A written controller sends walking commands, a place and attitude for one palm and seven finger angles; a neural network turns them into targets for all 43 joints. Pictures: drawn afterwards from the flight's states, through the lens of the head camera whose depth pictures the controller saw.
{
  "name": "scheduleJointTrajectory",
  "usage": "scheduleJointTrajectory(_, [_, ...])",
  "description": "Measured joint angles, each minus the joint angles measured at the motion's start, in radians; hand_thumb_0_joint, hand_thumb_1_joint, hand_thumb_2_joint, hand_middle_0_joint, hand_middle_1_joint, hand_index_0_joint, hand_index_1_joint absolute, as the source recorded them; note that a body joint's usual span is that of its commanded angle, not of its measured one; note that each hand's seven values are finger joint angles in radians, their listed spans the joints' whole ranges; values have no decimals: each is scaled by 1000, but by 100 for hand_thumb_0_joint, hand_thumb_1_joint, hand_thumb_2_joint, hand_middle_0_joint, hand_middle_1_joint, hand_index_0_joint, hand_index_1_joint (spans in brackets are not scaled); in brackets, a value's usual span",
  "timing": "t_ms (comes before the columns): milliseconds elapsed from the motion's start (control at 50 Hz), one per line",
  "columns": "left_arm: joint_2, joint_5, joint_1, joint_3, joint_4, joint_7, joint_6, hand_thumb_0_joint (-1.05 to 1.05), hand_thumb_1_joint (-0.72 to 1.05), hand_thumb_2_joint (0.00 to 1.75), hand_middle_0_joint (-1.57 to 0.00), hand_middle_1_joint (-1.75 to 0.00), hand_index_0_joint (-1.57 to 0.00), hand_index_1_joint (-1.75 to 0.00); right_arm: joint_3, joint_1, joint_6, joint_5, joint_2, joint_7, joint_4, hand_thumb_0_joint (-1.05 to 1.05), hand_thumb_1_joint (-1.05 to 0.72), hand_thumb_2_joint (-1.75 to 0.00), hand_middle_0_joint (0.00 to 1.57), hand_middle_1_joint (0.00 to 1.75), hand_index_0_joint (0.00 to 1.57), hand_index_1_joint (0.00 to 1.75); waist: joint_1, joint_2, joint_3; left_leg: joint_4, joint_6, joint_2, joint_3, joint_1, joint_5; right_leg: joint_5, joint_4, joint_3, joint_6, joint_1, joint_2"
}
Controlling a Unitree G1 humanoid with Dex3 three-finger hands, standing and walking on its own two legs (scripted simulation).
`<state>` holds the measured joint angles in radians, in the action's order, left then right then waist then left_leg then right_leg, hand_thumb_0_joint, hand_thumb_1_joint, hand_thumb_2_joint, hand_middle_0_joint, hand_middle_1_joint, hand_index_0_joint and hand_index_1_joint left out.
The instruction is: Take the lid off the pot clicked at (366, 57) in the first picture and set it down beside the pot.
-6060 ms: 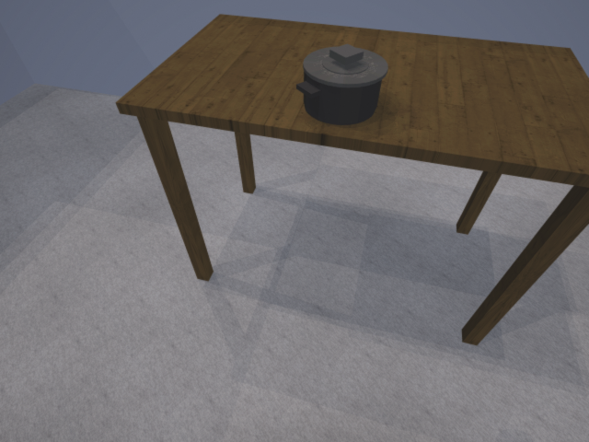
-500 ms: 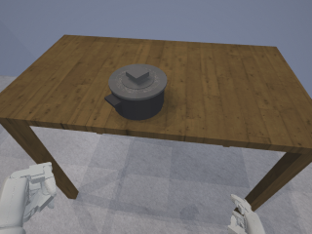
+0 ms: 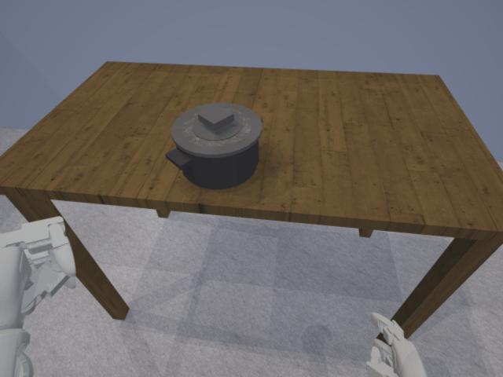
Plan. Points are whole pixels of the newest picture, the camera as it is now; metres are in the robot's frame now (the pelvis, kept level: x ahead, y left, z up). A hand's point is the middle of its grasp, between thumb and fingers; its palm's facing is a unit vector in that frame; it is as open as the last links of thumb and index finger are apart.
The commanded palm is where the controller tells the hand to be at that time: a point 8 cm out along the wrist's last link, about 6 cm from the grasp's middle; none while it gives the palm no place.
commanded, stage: reach forward and open the fingers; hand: left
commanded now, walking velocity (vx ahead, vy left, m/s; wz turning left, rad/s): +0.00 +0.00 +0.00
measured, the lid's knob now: (216, 117) +0.54 +0.15 +0.15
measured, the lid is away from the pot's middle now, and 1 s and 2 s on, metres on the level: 0.00 0.00 0.00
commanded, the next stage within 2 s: move the open hand above the knob in 1.14 s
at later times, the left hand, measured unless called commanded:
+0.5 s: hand (70, 250) +0.20 +0.26 +0.16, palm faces -0.04 -0.06 -1.00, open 3.6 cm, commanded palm +0.18 +0.26 +0.23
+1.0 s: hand (85, 209) +0.25 +0.25 +0.19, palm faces -0.08 -0.02 -1.00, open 9.5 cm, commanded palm +0.22 +0.25 +0.26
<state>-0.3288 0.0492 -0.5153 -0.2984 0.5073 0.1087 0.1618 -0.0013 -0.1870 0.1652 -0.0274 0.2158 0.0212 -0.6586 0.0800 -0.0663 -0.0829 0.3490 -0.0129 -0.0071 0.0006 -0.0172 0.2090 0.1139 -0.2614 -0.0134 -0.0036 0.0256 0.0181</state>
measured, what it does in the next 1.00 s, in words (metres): stands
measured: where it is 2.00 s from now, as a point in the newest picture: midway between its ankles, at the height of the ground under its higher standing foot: outside the picture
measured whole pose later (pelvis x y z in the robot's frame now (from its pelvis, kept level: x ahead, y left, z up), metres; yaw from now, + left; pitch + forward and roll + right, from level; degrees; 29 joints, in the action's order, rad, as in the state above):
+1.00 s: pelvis -0.04 +0.00 +0.00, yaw +0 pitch -5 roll +1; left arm -0.72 -0.70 0.19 -0.06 0.17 -0.44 -0.08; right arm 0.03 -0.12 -0.06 0.03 0.30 -0.02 -0.61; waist 0.09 -0.11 -0.06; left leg 0.31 -0.02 0.03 -0.01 -0.11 0.12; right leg 0.08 -0.32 0.00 0.00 0.16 -0.02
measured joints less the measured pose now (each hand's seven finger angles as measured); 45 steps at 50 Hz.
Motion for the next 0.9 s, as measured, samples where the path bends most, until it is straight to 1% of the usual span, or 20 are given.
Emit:
scheduleJointTrajectory(60, [-4, 2, 14, -8, 7, 1, 12, 1, 89, 90, -131, -150, -130, -150, -1, -3, 4, -1, 2, 0, -8, 1, -91, -90, 20, 30, 20, 30, -2, -2, -2, -3, 2, -2, -1, 1, -3, -3, 2, 1, -2, 0, 2])
scheduleJointTrajectory(80, [-21, -80, 20, -5, 17, 15, -9, 1, 89, 90, -131, -150, -130, -150, 4, -9, -9, -6, 8, -1, 2, 1, -91, -90, 20, 30, 20, 30, 2, -1, 7, 3, 2, -1, -3, -12, -2, 1, -14, 2, -2, 18, 0])
scheduleJointTrajectory(100, [-47, -165, 30, 6, 33, 24, -46, 1, 89, 90, -131, -149, -130, -150, 9, -14, -31, -8, 18, -7, 19, 1, -91, -90, 20, 30, 20, 30, 4, -1, 13, 15, 2, 3, -2, -29, 0, 12, -41, 1, -2, 42, -3])
scheduleJointTrajectory(140, [-102, -320, 45, 32, 60, 36, -122, 1, 87, 91, -131, -148, -130, -148, 13, -10, -83, -5, 39, -24, 48, 1, -91, -90, 20, 30, 20, 30, 10, -6, 16, 39, 1, 11, -4, -59, 7, 36, -96, 2, -2, 86, -12])
scheduleJointTrajectory(180, [-159, -453, 44, 53, 79, 30, -195, 1, 85, 93, -130, -145, -129, -145, 14, 6, -141, 5, 58, -36, 68, 1, -91, -90, 20, 30, 20, 30, 16, -19, 20, 63, 0, 14, -11, -85, 16, 51, -134, 9, -1, 121, -14])
scheduleJointTrajectory(200, [-189, -512, 47, 64, 80, 22, -226, 1, 83, 94, -130, -143, -129, -143, 12, 16, -166, 9, 66, -38, 73, 1, -91, -90, 20, 30, 20, 30, 19, -26, 22, 73, -1, 15, -14, -95, 20, 56, -148, 12, -1, 134, -15])
scheduleJointTrajectory(240, [-241, -607, 66, 84, 65, -8, -273, 1, 79, 96, -129, -139, -128, -139, 8, 39, -208, 19, 78, -37, 72, 1, -91, -90, 20, 30, 20, 30, 24, -41, 26, 86, -3, 16, -17, -109, 24, 63, -167, 16, 0, 151, -17])
scheduleJointTrajectory(280, [-279, -669, 99, 103, 36, -56, -310, 0, 75, 99, -128, -134, -127, -134, 5, 61, -236, 31, 87, -34, 64, 1, -91, -90, 20, 30, 20, 30, 28, -56, 32, 90, -3, 18, -18, -114, 25, 65, -174, 17, 1, 157, -18])
scheduleJointTrajectory(300, [-292, -689, 121, 112, 18, -83, -322, 0, 72, 101, -127, -131, -127, -131, 5, 72, -244, 36, 89, -31, 58, 1, -91, -90, 20, 30, 20, 30, 28, -63, 35, 89, -4, 19, -16, -113, 24, 65, -174, 16, 1, 157, -19])
scheduleJointTrajectory(340, [-308, -712, 161, 127, -18, -140, -338, 0, 67, 104, -126, -125, -125, -125, 5, 91, -251, 41, 93, -24, 49, 1, -91, -90, 20, 30, 20, 30, 26, -74, 40, 79, -4, 22, -12, -106, 18, 64, -169, 12, 1, 150, -22])
scheduleJointTrajectory(420, [-333, -722, 231, 148, -67, -264, -348, 0, 55, 112, -123, -112, -122, -112, 13, 115, -244, 47, 94, -13, 49, 1, -91, -90, 20, 30, 20, 30, 22, -85, 47, 55, -4, 25, -4, -93, 2, 54, -150, 5, 2, 135, -26])
scheduleJointTrajectory(480, [-351, -726, 291, 166, -95, -348, -329, 0, 45, 118, -120, -102, -119, -102, 19, 126, -230, 46, 93, -8, 54, 1, -91, -90, 20, 30, 20, 30, 24, -87, 47, 38, -3, 26, 2, -86, -12, 42, -131, -2, 0, 127, -27])
scheduleJointTrajectory(520, [-369, -724, 336, 173, -119, -397, -306, 0, 38, 122, -118, -95, -117, -95, 24, 132, -226, 42, 91, -5, 56, 1, -91, -90, 20, 30, 20, 30, 25, -84, 44, 27, -2, 26, 6, -83, -21, 34, -121, -6, -1, 122, -27])
scheduleJointTrajectory(620, [-407, -716, 439, 178, -178, -502, -272, 0, 22, 133, -112, -77, -112, -77, 32, 133, -227, 41, 87, -10, 66, 1, -91, -90, 20, 30, 20, 30, 25, -76, 32, 4, 0, 25, 12, -85, -45, 9, -92, -12, -3, 119, -26])
scheduleJointTrajectory(680, [-413, -712, 483, 177, -197, -543, -253, 0, 12, 139, -109, -66, -108, -67, 34, 124, -226, 40, 86, -15, 69, 1, -91, -90, 20, 30, 20, 30, 24, -71, 28, -7, -1, 25, 12, -87, -57, -6, -76, -12, -3, 119, -26])
scheduleJointTrajectory(740, [-418, -704, 533, 183, -225, -563, -223, 0, 2, 145, -105, -56, -104, -56, 35, 108, -227, 41, 86, -15, 68, 1, -91, -90, 20, 30, 20, 30, 24, -64, 23, -16, -2, 27, 12, -87, -67, -16, -66, -11, -2, 118, -28])
scheduleJointTrajectory(840, [-410, -712, 607, 199, -269, -565, -206, 0, -13, 154, -98, -38, -98, -38, 32, 83, -227, 46, 83, -23, 61, 1, -91, -90, 20, 30, 20, 30, 20, -54, 18, -29, -4, 30, 5, -86, -80, -31, -55, -5, 0, 119, -30])
scheduleJointTrajectory(900, [-406, -727, 639, 210, -285, -558, -211, 0, -22, 158, -94, -28, -94, -28, 30, 73, -226, 48, 82, -30, 54, 1, -91, -90, 20, 30, 20, 30, 16, -50, 20, -33, -6, 31, -2, -87, -85, -36, -54, 3, 1, 125, -31])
